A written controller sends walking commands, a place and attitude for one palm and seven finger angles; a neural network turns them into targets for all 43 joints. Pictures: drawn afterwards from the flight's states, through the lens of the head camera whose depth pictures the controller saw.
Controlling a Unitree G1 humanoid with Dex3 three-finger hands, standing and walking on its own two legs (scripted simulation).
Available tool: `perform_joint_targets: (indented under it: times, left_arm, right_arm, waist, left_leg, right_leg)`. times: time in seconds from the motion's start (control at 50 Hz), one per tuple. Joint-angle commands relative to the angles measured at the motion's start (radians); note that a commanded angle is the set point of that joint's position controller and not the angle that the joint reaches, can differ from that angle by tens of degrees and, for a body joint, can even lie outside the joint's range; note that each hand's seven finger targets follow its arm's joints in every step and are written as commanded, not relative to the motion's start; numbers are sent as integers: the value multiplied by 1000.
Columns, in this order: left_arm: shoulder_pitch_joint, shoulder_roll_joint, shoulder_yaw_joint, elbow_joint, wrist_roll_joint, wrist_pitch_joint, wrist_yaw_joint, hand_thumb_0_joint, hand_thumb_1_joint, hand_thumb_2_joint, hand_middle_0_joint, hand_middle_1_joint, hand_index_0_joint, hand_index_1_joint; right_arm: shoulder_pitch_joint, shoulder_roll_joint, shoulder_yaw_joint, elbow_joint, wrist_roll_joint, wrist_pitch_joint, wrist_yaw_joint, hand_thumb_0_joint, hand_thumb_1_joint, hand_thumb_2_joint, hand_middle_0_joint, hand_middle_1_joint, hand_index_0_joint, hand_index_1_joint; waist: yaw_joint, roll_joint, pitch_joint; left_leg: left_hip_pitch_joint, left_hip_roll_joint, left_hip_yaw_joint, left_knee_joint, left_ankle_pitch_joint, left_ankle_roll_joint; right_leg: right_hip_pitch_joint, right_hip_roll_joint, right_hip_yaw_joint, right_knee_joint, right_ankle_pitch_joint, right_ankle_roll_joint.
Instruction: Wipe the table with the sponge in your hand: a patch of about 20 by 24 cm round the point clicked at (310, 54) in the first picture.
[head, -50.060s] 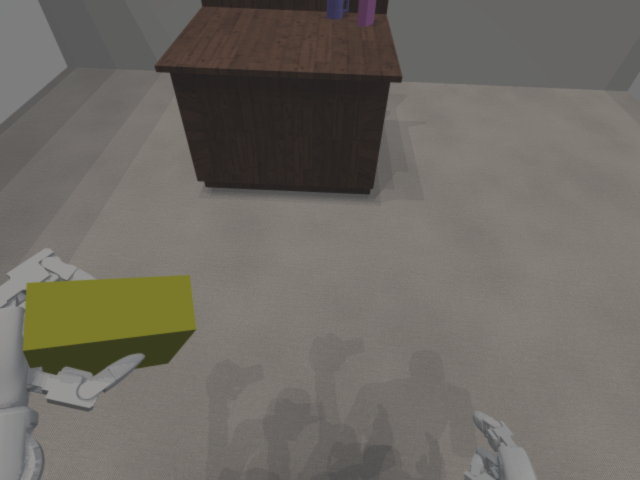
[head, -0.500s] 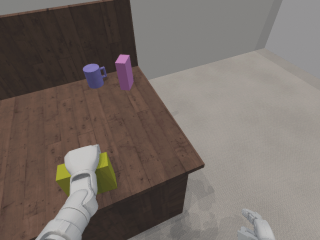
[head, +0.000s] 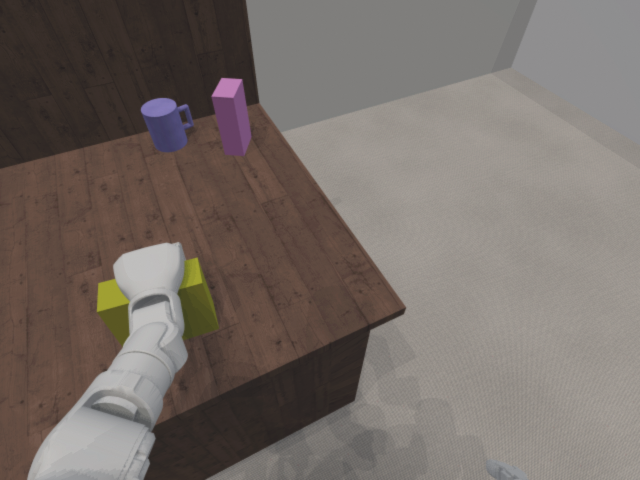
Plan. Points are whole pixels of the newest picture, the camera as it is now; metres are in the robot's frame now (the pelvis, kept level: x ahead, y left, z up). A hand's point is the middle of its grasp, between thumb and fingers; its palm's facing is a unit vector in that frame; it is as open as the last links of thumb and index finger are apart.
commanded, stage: wipe forward along the middle lane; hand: left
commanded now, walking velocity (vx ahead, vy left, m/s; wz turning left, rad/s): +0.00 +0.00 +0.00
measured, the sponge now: (167, 315) +0.36 +0.25 -0.06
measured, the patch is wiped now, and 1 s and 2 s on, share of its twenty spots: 1.00 1.00 1.00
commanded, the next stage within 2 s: slide back across to the first lane in 0.84 s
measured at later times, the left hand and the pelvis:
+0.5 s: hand (159, 269) +0.42 +0.27 -0.01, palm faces -0.10 +0.00 -1.00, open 9.3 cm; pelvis +0.00 +0.02 -0.01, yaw +0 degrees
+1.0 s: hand (147, 246) +0.46 +0.30 -0.01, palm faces -0.11 +0.00 -0.99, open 9.3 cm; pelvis +0.00 +0.03 -0.02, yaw -2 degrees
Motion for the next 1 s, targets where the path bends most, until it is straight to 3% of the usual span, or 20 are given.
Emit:
perform_joint_targets:
  times: [0.0, 0.02, 0.06, 0.12, 0.2, 0.22, 0.26, 0.3, 0.36, 0.4, 0.44, 0.48, 0.5, 0.62, 0.68, 0.7, 0.82, 0.86, 0.92, 0.98]
  left_arm:
    - [-252, 135, 22, 7, 14, 0, 19, 0, 100, 1300, -1200, -1600, -1200, -1600]
    - [-281, 163, 43, 16, 11, -1, 19, 0, 100, 1300, -1200, -1600, -1200, -1600]
    - [-312, 135, 11, 47, 20, -3, 25, 0, 100, 1300, -1200, -1600, -1200, -1600]
    - [-333, 160, 40, 65, 14, -7, 32, 0, 100, 1300, -1200, -1600, -1200, -1600]
    - [-349, 174, 37, 106, 20, -3, 38, 0, 100, 1300, -1200, -1600, -1200, -1600]
    - [-366, 174, 43, 97, 18, -7, 36, 0, 100, 1300, -1200, -1600, -1200, -1600]
    - [-336, 180, 50, 125, 22, -6, 40, 0, 100, 1300, -1200, -1600, -1200, -1600]
    - [-385, 160, 25, 125, 25, -6, 40, 0, 100, 1300, -1200, -1600, -1200, -1600]
    - [-410, 184, 41, 145, 28, -6, 45, 0, 100, 1300, -1200, -1600, -1200, -1600]
    - [-419, 159, 24, 155, 27, -4, 48, 0, 100, 1300, -1200, -1600, -1200, -1600]
    - [-419, 200, 59, 160, 29, -9, 51, 0, 100, 1300, -1200, -1600, -1200, -1600]
    - [-430, 185, 42, 173, 27, -2, 51, 0, 100, 1300, -1200, -1600, -1200, -1600]
    - [-438, 213, 58, 191, 33, 2, 52, 0, 100, 1300, -1200, -1600, -1200, -1600]
    - [-534, 208, 44, 205, 39, -1, 44, 0, 100, 1300, -1200, -1600, -1200, -1600]
    - [-521, 275, 84, 239, 42, -3, 43, 0, 100, 1300, -1200, -1600, -1200, -1600]
    - [-534, 260, 68, 233, 40, -5, 40, 0, 100, 1300, -1200, -1600, -1200, -1600]
    - [-570, 339, 109, 258, 50, -14, 24, 0, 100, 1300, -1200, -1600, -1200, -1600]
    - [-595, 338, 86, 275, 64, -16, 18, 0, 100, 1300, -1200, -1600, -1200, -1600]
    - [-585, 332, 97, 260, 58, -29, 8, 0, 100, 1300, -1200, -1600, -1200, -1600]
    - [-540, 368, 120, 243, 53, -43, -3, 0, 100, 1300, -1200, -1600, -1200, -1600]
  right_arm:
    - [-54, -133, -38, -118, 3, -39, -5, 0, -900, -900, 200, 300, 200, 300]
    - [-56, -137, -35, -116, 3, -40, -6, 0, -900, -900, 200, 300, 200, 300]
    - [-39, -134, -37, -106, 3, -41, -5, 0, -900, -900, 200, 300, 200, 300]
    - [-29, -137, -38, -101, 0, -46, -1, 0, -900, -900, 200, 300, 200, 300]
    - [-8, -141, -37, -92, -3, -43, 3, 0, -900, -900, 200, 300, 200, 300]
    - [-10, -140, -37, -95, -2, -45, 6, 0, -900, -900, 200, 300, 200, 300]
    - [4, -142, -40, -90, -4, -43, 10, 0, -900, -900, 200, 300, 200, 300]
    - [12, -142, -38, -89, -4, -42, 13, 0, -900, -900, 200, 300, 200, 300]
    - [25, -146, -39, -79, -6, -46, 16, 0, -900, -900, 200, 300, 200, 300]
    - [30, -145, -40, -78, -8, -46, 20, 0, -900, -900, 200, 300, 200, 300]
    - [39, -148, -42, -74, -10, -46, 20, 0, -900, -900, 200, 300, 200, 300]
    - [43, -148, -41, -72, -10, -45, 23, 0, -900, -900, 200, 300, 200, 300]
    - [49, -152, -39, -69, -10, -44, 23, 0, -900, -900, 200, 300, 200, 300]
    - [65, -153, -41, -63, -13, -53, 25, 0, -900, -900, 200, 300, 200, 300]
    - [87, -162, -39, -57, -17, -53, 26, 0, -900, -900, 200, 300, 200, 300]
    - [93, -162, -38, -59, -18, -53, 27, 0, -900, -900, 200, 300, 200, 300]
    - [114, -172, -36, -57, -18, -59, 29, 0, -900, -900, 200, 300, 200, 300]
    - [134, -177, -36, -52, -20, -61, 30, 0, -900, -900, 200, 300, 200, 300]
    - [140, -177, -41, -57, -21, -66, 35, 0, -900, -900, 200, 300, 200, 300]
    - [152, -179, -42, -64, -20, -64, 38, 0, -900, -900, 200, 300, 200, 300]
  waist:
    - [-20, -94, -172]
    - [-19, -84, -177]
    - [-36, -84, -164]
    - [-28, -81, -216]
    - [-42, -99, -211]
    - [-36, -73, -229]
    - [-34, -81, -222]
    - [-51, -79, -213]
    - [-52, -66, -222]
    - [-59, -75, -224]
    - [-49, -65, -257]
    - [-60, -73, -243]
    - [-61, -84, -236]
    - [-81, -37, -253]
    - [-73, -35, -265]
    - [-82, -43, -279]
    - [-85, -23, -282]
    - [-103, -21, -268]
    - [-92, 11, -304]
    - [-74, 0, -328]
  left_leg:
    - [48, 5, -22, -70, 37, 17]
    - [42, 7, -29, -76, 40, 15]
    - [45, 9, -29, -71, 27, 16]
    - [44, 13, -31, -62, 57, 16]
    - [22, 12, -26, -49, 58, 18]
    - [31, 15, -31, -53, 79, 15]
    - [28, 14, -29, -45, 78, 16]
    - [26, 16, -31, -42, 76, 16]
    - [29, 19, -36, -38, 83, 15]
    - [28, 20, -35, -32, 90, 16]
    - [31, 21, -41, -26, 111, 14]
    - [22, 20, -36, -24, 99, 16]
    - [10, 22, -37, -24, 97, 17]
    - [24, 27, -48, -16, 104, 17]
    - [9, 27, -44, -6, 103, 15]
    - [6, 26, -40, 0, 114, 17]
    - [-18, 29, -47, 9, 122, 17]
    - [-21, 31, -49, 16, 112, 18]
    - [5, 34, -55, 21, 143, 15]
    - [18, 32, -49, 18, 158, 16]
  right_leg:
    - [116, -65, 96, -128, 108, 30]
    - [115, -62, 96, -126, 107, 27]
    - [77, -61, 83, -122, 76, 30]
    - [97, -60, 84, -109, 123, 27]
    - [93, -60, 87, -107, 139, 33]
    - [93, -59, 80, -96, 160, 28]
    - [83, -56, 77, -95, 152, 30]
    - [63, -54, 73, -94, 153, 30]
    - [44, -51, 65, -84, 144, 29]
    - [39, -50, 63, -82, 159, 29]
    - [47, -48, 62, -68, 173, 26]
    - [40, -48, 61, -77, 168, 30]
    - [40, -48, 62, -75, 166, 30]
    - [-9, -44, 50, -63, 143, 28]
    - [-3, -42, 52, -59, 144, 28]
    - [8, -41, 56, -55, 170, 30]
    - [0, -40, 51, -44, 175, 29]
    - [-32, -36, 48, -41, 153, 31]
    - [-36, -33, 46, -34, 168, 27]
    - [-1, -29, 47, -39, 185, 28]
